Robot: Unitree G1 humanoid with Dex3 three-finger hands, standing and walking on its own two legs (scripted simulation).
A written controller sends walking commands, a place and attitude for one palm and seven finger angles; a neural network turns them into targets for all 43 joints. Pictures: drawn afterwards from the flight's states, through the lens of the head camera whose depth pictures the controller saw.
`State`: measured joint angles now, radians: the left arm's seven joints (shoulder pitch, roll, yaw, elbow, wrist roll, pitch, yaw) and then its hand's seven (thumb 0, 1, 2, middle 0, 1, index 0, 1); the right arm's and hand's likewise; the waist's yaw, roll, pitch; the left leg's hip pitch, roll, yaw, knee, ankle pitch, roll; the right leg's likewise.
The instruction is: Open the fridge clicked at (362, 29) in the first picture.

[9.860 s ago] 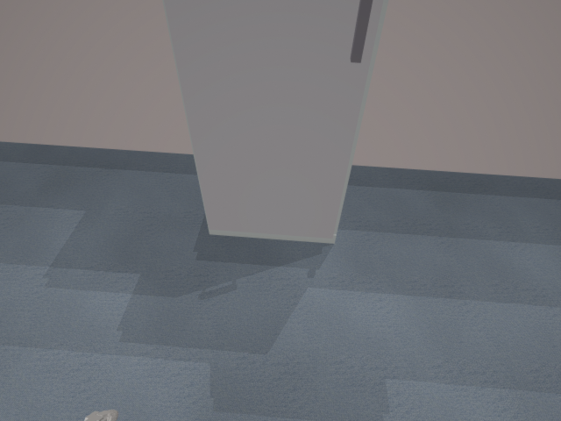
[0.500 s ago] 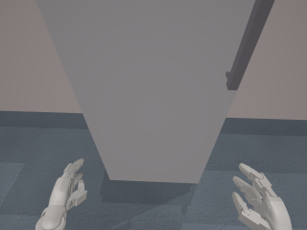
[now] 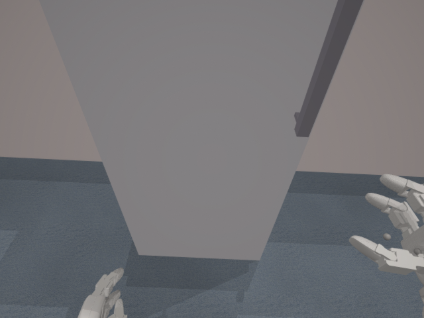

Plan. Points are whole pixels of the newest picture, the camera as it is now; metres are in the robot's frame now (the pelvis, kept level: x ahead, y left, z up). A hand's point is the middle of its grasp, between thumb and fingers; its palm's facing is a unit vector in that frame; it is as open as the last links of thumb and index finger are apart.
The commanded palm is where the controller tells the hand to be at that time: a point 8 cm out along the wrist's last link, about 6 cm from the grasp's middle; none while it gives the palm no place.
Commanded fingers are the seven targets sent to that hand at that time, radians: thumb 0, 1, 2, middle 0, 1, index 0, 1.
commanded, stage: raise the hand to about handle height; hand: right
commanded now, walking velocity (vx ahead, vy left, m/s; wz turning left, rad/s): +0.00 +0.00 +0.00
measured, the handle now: (322, 58) +0.49 -0.17 +0.28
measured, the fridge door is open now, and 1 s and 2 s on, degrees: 0 0 0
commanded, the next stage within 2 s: move the hooked fingers beside the handle in 1.20 s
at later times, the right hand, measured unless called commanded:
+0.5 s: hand out of the picture +0.25 -0.28 +0.22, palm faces +0.10 +0.99 -0.12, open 13.9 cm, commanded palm +0.21 -0.32 +0.24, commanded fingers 0.00 0.50 -0.30 0.30 1.20 0.30 1.20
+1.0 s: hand out of the picture +0.27 -0.27 +0.26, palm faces +0.03 +0.99 -0.13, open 14.0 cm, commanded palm +0.24 -0.32 +0.28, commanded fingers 0.00 0.50 -0.30 0.30 1.20 0.30 1.20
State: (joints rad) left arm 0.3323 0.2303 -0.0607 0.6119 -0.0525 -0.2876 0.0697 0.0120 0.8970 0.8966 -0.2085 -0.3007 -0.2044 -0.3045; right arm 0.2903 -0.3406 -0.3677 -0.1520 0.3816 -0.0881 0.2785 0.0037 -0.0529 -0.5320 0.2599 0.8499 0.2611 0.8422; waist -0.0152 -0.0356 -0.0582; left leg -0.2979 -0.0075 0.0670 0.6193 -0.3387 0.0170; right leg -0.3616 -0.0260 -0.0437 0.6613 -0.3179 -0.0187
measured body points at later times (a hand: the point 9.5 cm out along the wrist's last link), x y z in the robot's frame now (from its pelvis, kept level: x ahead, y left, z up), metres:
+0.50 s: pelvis -0.01 -0.01 +0.01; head -0.04 +0.01 +0.46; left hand +0.23 +0.18 -0.03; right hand +0.24 -0.34 +0.23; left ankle -0.01 +0.11 -0.72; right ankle +0.02 -0.10 -0.72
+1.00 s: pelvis +0.00 +0.01 +0.01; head -0.03 +0.03 +0.46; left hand +0.21 +0.23 -0.04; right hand +0.26 -0.32 +0.27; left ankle -0.01 +0.11 -0.72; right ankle +0.02 -0.10 -0.72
